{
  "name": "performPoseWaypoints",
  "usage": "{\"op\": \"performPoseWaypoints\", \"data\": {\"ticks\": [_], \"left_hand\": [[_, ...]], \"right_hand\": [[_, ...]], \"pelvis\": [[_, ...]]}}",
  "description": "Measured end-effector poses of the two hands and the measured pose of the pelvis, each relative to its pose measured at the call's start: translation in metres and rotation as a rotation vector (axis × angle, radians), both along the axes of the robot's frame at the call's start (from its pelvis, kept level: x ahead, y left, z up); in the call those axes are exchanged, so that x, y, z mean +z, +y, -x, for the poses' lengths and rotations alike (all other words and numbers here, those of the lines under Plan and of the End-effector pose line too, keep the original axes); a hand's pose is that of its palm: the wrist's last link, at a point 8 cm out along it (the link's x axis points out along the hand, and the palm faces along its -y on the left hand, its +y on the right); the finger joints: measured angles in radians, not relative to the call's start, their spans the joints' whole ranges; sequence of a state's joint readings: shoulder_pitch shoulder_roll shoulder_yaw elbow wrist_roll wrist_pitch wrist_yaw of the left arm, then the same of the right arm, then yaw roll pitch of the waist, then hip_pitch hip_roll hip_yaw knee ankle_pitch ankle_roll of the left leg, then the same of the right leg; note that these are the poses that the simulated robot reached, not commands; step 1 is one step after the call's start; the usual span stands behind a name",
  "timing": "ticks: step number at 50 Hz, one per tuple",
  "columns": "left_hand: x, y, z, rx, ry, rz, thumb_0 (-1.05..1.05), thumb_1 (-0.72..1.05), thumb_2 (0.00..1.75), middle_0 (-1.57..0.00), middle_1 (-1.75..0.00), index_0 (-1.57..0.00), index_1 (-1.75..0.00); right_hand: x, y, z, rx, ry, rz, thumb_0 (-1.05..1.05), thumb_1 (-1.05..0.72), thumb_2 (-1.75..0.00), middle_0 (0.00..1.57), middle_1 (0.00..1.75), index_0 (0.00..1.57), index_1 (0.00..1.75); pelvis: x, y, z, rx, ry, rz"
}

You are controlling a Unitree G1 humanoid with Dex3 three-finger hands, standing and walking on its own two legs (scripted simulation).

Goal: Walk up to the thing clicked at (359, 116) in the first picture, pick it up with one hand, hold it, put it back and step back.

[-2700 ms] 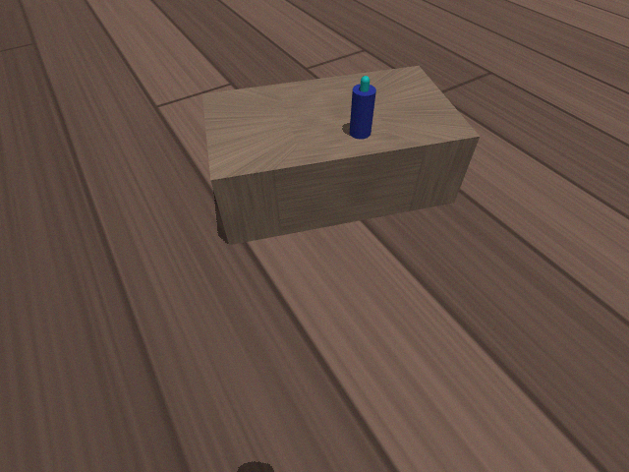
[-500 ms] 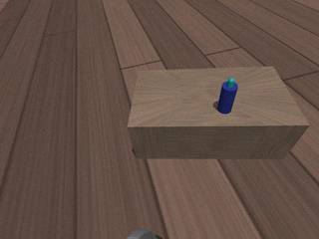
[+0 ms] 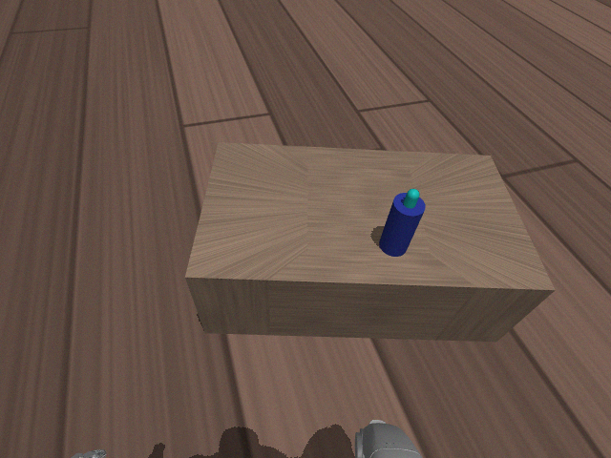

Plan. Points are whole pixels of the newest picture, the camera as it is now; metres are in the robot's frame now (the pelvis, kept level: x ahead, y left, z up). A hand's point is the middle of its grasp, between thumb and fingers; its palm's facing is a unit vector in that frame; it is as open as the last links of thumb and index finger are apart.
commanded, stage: walk up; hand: right
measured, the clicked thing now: (402, 220) +0.72 -0.25 -0.29
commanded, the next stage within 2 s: none
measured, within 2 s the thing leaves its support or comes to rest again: neither
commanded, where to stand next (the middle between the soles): +0.27 -0.05 m, yaw +2 degrees
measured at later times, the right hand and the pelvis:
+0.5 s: hand (532, 399) +0.23 -0.34 -0.14, palm faces -0.13 +0.92 -0.36, open 7.4 cm; pelvis +0.14 -0.08 +0.00, yaw +2 degrees
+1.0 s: hand (510, 369) +0.28 -0.34 -0.16, palm faces -0.05 +0.94 -0.34, open 7.4 cm; pelvis +0.18 -0.08 -0.01, yaw +1 degrees
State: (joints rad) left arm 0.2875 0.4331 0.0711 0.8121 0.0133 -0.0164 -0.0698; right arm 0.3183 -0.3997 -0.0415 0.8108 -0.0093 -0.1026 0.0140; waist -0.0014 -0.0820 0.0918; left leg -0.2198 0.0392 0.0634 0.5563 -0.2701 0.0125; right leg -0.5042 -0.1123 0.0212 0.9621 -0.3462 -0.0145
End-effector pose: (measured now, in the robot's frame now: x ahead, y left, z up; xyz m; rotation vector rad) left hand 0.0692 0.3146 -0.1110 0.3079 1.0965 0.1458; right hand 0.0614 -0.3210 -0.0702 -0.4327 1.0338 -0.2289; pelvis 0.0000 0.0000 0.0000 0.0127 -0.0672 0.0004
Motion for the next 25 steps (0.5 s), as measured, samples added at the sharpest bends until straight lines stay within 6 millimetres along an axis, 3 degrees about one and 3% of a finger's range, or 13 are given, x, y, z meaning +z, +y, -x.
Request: {"op": "performPoseWaypoints", "data": {"ticks": [6,10,17,25], "left_hand": [[0.014,-0.023,-0.051,-0.033,-0.011,-0.063,0.01,0.9,0.9,-0.2,-0.3,-0.21,-0.3],[0.017,-0.041,-0.068,-0.005,-0.038,-0.119,0.01,0.9,0.9,-0.2,-0.3,-0.21,-0.3],[0.029,-0.072,-0.058,0.071,0.032,-0.104,0.01,0.9,0.9,-0.2,-0.3,-0.21,-0.3],[0.011,-0.079,-0.062,0.102,0.12,-0.073,0.01,0.9,0.9,-0.21,-0.3,-0.21,-0.3]], "right_hand": [[-0.022,-0.051,-0.014,-0.036,0.047,-0.012,0.01,-0.9,-0.9,0.21,0.3,0.21,0.3],[-0.048,-0.082,-0.038,-0.046,0.094,-0.02,0.01,-0.9,-0.9,0.21,0.3,0.21,0.3],[-0.045,-0.079,-0.101,0.021,0.106,-0.093,0.01,-0.9,-0.9,0.2,0.3,0.21,0.3],[-0.034,-0.068,-0.169,0.08,0.097,-0.088,0.01,-0.9,-0.9,0.21,0.3,0.21,0.3]], "pelvis": [[-0.009,-0.036,-0.038,-0.014,0.012,-0.017],[-0.022,-0.062,-0.066,0.004,0.009,0.01],[-0.003,-0.081,-0.101,0.01,0.013,0.002],[-0.003,-0.083,-0.139,0.03,0.021,0.022]]}}
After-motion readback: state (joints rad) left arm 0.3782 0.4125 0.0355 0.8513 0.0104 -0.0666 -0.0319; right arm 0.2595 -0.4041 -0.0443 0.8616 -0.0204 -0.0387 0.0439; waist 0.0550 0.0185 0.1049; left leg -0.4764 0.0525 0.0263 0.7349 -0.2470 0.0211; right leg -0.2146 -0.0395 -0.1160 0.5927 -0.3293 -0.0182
